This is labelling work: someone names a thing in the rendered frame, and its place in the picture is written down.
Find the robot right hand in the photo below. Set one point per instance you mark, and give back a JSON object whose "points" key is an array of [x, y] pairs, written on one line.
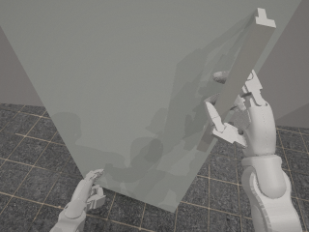
{"points": [[255, 119]]}

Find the left robot forearm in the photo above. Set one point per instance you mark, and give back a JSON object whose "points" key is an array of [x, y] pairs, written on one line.
{"points": [[72, 218]]}

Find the right robot forearm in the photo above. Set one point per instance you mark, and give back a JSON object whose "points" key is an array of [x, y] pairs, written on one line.
{"points": [[269, 191]]}

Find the robot left hand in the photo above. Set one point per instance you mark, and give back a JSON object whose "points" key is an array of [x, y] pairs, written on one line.
{"points": [[89, 194]]}

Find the fridge door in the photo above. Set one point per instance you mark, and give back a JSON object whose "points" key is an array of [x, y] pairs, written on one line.
{"points": [[124, 81]]}

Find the handle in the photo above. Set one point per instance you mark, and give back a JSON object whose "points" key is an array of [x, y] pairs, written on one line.
{"points": [[253, 46]]}

